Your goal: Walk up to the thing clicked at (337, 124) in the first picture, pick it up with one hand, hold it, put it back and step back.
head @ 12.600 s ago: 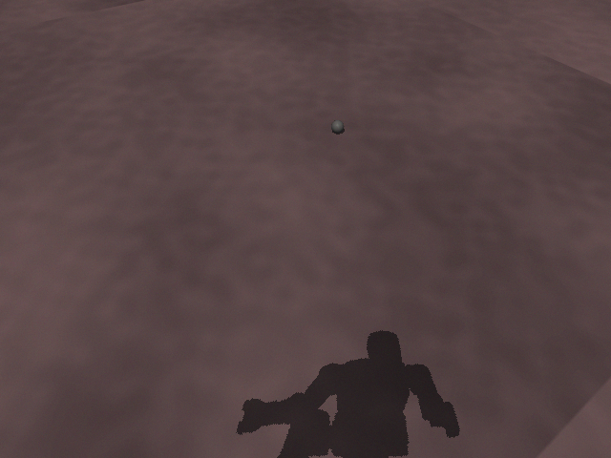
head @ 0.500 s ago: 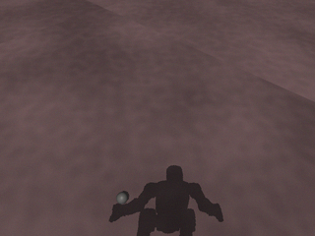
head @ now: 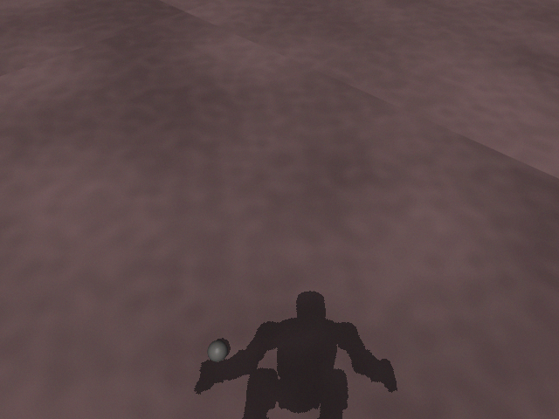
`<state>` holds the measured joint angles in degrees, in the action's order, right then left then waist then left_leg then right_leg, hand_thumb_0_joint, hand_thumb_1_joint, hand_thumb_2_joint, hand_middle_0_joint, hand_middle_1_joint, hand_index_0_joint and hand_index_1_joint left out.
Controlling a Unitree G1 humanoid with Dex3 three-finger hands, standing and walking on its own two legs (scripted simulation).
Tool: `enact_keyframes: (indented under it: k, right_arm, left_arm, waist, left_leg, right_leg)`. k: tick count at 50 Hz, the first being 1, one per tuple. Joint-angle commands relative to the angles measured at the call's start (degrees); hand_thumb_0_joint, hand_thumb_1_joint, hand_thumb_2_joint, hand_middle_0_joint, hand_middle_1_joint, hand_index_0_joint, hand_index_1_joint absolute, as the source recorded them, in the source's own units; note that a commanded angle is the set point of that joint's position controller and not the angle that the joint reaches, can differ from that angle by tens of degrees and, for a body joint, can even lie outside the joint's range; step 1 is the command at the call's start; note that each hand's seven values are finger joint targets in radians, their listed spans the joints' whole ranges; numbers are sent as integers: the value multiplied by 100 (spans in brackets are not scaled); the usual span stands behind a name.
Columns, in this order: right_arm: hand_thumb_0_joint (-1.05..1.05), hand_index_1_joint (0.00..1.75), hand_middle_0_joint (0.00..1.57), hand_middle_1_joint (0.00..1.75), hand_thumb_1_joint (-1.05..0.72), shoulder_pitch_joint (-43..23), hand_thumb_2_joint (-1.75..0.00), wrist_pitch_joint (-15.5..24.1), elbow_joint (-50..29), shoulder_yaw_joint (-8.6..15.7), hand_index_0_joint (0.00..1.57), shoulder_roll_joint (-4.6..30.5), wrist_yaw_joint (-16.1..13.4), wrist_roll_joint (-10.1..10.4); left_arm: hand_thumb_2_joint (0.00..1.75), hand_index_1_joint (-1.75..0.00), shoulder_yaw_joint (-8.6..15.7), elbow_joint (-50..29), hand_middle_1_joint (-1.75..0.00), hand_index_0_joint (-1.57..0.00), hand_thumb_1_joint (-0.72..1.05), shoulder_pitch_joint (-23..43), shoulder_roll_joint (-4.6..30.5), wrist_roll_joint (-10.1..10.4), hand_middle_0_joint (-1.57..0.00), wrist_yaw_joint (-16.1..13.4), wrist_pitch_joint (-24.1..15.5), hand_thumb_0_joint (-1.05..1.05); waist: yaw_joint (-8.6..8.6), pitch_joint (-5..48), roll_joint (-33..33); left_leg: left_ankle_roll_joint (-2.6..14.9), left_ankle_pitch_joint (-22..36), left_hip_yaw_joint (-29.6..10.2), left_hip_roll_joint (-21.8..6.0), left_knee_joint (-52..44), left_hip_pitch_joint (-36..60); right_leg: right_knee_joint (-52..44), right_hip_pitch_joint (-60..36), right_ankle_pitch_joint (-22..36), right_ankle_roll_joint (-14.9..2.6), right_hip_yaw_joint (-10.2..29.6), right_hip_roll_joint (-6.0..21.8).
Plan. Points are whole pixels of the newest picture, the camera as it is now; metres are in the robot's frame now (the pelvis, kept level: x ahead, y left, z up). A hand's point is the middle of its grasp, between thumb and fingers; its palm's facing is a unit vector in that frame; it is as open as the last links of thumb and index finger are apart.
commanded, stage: stand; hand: left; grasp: from above
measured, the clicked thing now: (217, 351) +0.44 +0.21 -0.75
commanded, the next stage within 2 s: rise first in 0.82 s
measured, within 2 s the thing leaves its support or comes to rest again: neither
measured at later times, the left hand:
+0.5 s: hand out of the picture +0.07 +0.25 -0.16, palm faces -0.03 -0.94 -0.34, open 7.4 cm
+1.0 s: hand out of the picture +0.09 +0.25 -0.16, palm faces +0.02 -0.94 -0.33, open 7.5 cm
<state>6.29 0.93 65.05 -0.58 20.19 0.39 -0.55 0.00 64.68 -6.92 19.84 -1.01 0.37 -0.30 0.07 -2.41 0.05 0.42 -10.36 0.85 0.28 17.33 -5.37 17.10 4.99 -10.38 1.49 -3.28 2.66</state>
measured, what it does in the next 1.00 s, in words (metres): stands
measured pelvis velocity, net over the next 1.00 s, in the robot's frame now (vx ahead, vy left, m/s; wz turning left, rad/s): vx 0.00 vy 0.00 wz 0.00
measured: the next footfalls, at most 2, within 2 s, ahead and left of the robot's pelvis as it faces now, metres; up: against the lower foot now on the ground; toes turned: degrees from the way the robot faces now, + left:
none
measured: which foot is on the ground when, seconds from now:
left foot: down 0.00-1.00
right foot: down 0.00-1.00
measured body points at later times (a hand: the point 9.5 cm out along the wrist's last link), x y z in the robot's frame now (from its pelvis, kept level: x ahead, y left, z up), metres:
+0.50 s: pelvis +0.00 +0.00 +0.00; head +0.02 +0.00 +0.45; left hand +0.08 +0.30 -0.13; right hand +0.08 -0.30 -0.13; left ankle -0.01 +0.11 -0.75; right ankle -0.01 -0.13 -0.75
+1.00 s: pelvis +0.00 +0.00 +0.00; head +0.03 +0.00 +0.45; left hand +0.09 +0.30 -0.14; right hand +0.09 -0.30 -0.13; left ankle -0.01 +0.11 -0.75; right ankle -0.01 -0.13 -0.75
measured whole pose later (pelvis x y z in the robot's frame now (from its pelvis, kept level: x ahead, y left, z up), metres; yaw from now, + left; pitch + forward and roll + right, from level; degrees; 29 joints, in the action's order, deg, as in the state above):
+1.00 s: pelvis +0.00 +0.00 +0.00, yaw +0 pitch +1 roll +0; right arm 9.0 1.6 57.4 -0.8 19.6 -1.1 1.8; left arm 1.6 61.3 -5.7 19.0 0.6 -0.7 -1.3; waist -0.2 -2.6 0.0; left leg 0.5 -12.3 0.7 0.1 21.3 -10.0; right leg 20.7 9.4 -12.1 1.3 -3.4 2.6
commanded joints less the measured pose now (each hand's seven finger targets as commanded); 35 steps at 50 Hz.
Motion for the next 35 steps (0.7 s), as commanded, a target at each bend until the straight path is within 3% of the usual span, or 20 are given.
enact_keyframes:
  k: [1, 11, 35]
  right_arm:
    - [0, 30, 20, 30, -90, -232, -90, 93, -345, 251, 20, 1218, -96, 6]
    - [0, 30, 20, 30, -90, -205, -90, 107, -358, 241, 20, 1223, -102, -2]
    - [0, 30, 20, 30, -90, -180, -90, 92, -362, 246, 20, 1203, -103, -2]
  left_arm:
    - [90, -30, 201, -309, -30, -20, 90, 168, 1230, 30, -20, -90, -130, 0]
    - [90, -30, 215, -324, -30, -20, 90, 170, 1244, 36, -20, -97, -124, 0]
    - [90, -30, 217, -328, -30, -20, 90, 204, 1248, 33, -20, -100, -125, 0]
  waist:
    - [13, 366, 54]
    - [21, 519, -44]
    - [-2, 361, 34]
  left_leg:
    - [62, 1058, -592, -809, -224, -17]
    - [63, 1394, -580, -836, -190, 63]
    - [56, 1089, -562, -807, -228, -21]
  right_leg:
    - [-214, -85, 758, -223, 517, 632]
    - [-124, -207, 1004, -215, 496, 635]
    - [-212, -134, 825, -224, 521, 636]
